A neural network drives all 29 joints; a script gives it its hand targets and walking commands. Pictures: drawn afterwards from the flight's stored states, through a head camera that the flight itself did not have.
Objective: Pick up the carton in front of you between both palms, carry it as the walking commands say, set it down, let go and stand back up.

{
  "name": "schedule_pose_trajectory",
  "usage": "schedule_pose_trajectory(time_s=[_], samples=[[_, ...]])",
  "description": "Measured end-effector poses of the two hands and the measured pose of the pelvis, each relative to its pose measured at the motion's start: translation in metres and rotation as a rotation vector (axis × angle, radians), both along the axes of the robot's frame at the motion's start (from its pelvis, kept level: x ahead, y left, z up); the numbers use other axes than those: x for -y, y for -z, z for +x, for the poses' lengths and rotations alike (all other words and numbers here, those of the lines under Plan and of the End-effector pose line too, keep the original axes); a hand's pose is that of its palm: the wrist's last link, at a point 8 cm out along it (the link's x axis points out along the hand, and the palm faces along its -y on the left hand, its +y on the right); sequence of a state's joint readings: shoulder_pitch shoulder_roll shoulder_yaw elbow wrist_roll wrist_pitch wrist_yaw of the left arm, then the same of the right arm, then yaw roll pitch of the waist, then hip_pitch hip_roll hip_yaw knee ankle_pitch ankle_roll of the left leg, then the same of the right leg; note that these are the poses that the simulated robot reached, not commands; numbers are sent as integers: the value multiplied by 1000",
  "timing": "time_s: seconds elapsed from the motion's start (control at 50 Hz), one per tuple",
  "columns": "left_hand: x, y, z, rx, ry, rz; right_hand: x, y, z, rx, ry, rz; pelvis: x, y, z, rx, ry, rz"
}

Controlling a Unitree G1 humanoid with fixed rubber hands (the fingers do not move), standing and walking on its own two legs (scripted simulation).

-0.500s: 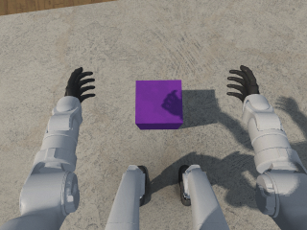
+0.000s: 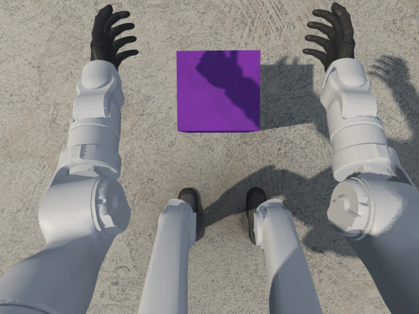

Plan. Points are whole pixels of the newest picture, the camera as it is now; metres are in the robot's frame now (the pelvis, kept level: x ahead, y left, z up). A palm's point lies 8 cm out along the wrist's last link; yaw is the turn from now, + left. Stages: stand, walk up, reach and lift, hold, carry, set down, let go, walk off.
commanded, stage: reach and lift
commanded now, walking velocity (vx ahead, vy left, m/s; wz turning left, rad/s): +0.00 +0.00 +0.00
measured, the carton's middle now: (217, 98) +0.50 +0.02 -0.49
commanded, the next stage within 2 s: none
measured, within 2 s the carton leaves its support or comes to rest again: leaves its support in 1.56 s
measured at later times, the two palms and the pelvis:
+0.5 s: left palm (144, 92) +0.50 +0.20 -0.36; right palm (293, 90) +0.50 -0.17 -0.36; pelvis -0.05 +0.00 -0.20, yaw +0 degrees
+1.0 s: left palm (155, 93) +0.50 +0.19 -0.42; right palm (283, 90) +0.51 -0.16 -0.42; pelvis -0.04 +0.00 -0.24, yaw +0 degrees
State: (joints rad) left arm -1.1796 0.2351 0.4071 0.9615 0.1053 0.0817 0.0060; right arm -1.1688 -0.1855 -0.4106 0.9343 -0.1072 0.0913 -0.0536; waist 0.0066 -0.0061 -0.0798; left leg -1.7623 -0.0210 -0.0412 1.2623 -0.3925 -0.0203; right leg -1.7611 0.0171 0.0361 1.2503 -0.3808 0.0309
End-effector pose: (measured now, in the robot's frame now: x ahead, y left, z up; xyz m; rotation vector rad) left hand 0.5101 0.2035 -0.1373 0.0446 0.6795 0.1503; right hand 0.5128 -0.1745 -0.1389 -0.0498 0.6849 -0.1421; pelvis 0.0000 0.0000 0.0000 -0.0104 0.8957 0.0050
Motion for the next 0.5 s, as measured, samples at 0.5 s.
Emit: schedule_pose_trajectory(time_s=[0.5], samples=[[1,224,-13,-30,-15,-1,-2,222,-10,-27,-13,2,5,203,-51,136,-3,3]])
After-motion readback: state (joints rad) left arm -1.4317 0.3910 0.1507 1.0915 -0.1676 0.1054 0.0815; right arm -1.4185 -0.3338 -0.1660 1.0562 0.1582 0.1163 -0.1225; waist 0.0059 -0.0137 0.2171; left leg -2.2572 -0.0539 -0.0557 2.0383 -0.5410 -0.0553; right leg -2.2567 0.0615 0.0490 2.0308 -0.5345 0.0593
